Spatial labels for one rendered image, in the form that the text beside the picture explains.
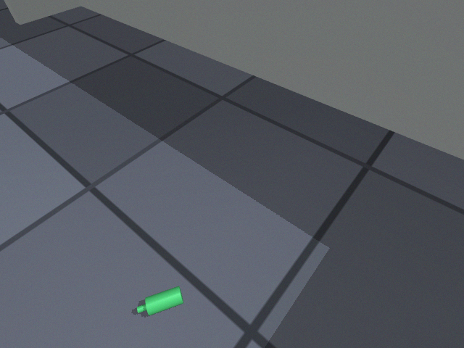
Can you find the bottle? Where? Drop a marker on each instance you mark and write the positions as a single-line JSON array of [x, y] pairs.
[[162, 301]]

